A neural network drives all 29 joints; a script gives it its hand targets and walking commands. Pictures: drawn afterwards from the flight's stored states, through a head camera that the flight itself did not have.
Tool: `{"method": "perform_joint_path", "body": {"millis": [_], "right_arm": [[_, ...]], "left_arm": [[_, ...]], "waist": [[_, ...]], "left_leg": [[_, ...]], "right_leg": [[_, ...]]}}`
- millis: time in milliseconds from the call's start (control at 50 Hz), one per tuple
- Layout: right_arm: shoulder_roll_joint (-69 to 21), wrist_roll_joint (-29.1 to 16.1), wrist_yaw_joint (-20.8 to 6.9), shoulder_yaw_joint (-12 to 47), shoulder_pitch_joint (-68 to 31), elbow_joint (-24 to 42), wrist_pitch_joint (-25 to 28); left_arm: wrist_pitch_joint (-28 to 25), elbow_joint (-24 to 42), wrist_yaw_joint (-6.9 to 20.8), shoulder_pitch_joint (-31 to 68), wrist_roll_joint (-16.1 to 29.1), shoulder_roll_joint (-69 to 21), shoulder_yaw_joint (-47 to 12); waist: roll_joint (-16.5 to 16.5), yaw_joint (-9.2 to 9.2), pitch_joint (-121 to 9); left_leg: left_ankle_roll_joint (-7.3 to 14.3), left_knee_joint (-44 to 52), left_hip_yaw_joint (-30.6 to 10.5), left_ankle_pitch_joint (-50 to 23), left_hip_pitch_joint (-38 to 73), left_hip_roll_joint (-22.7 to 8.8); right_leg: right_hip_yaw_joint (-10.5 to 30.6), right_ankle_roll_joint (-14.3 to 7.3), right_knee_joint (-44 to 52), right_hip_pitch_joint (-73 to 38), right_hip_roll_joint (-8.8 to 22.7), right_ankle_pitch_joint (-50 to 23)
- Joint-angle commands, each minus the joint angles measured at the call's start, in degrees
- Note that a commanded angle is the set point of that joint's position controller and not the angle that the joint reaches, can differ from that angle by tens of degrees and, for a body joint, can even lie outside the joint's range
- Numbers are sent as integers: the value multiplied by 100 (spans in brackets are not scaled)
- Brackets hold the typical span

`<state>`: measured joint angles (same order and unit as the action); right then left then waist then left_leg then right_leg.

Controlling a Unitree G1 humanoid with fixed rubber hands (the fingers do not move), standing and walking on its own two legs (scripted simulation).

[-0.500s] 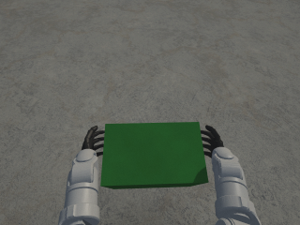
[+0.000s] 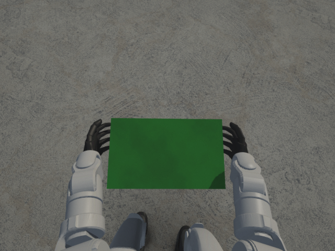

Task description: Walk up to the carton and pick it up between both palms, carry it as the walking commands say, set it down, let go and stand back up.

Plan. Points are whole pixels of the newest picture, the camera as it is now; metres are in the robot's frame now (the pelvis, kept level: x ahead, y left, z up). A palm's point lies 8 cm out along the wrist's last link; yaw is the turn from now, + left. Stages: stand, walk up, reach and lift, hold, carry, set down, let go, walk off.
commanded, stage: set down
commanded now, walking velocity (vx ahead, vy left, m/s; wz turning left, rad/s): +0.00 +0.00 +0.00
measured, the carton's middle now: (165, 154) +0.36 +0.03 -0.15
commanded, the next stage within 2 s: none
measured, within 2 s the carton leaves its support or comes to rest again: neither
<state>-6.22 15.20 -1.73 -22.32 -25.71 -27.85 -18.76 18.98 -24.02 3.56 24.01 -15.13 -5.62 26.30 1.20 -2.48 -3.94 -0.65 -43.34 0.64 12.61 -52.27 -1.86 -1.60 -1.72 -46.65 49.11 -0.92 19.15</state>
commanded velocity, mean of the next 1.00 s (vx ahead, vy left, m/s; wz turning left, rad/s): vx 0.00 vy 0.00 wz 0.00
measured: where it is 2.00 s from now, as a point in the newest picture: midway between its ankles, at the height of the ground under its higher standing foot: (161, 250)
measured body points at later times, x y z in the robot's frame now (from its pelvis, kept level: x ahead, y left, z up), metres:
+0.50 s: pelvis -0.03 +0.02 -0.07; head +0.18 +0.03 +0.33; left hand +0.37 +0.22 -0.15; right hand +0.40 -0.15 -0.14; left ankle +0.07 +0.13 -0.70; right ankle +0.02 -0.10 -0.69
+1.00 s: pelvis -0.05 +0.01 -0.15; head +0.20 +0.01 +0.22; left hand +0.39 +0.21 -0.24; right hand +0.42 -0.16 -0.24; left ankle +0.07 +0.13 -0.69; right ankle +0.02 -0.10 -0.70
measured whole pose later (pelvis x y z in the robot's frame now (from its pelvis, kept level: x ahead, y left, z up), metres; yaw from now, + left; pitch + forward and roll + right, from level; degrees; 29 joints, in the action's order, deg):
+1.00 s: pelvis -0.05 +0.01 -0.15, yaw -1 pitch +46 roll +0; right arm 2.5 10.8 -0.8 -23.9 -48.7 -35.3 -20.3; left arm 21.2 -27.6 0.5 43.8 -11.4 -2.5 29.4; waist 1.5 -2.6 -13.5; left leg 0.1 -78.8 1.0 19.8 -104.6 -2.3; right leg -0.5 -1.0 -83.2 101.7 -1.0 27.0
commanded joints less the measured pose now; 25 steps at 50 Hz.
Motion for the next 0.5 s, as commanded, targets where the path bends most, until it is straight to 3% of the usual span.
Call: {"method": "perform_joint_path", "body": {"millis": [0,220,480], "right_arm": [[-4888,-876,-1605,3230,-2856,-82,200],[-4830,-1007,-1925,3074,-3704,-334,57],[-4473,-1015,-2134,2670,-4525,-693,-70]], "left_arm": [[-46,-353,1630,2683,829,-4705,-3375],[156,-368,1608,3434,874,-4996,-3347],[285,-440,1469,4369,1042,-4986,-3271]], "waist": [[81,7,-3661],[-102,-71,-4431],[-85,-9,-5040]], "left_leg": [[230,-340,-260,-1526,1762,750],[144,-1001,-207,-1169,1197,746],[87,-1689,-185,-652,603,750]], "right_leg": [[690,111,300,-1011,-409,-1908],[442,9,-488,511,-607,-1016],[178,-29,-1312,2062,-751,-262]]}}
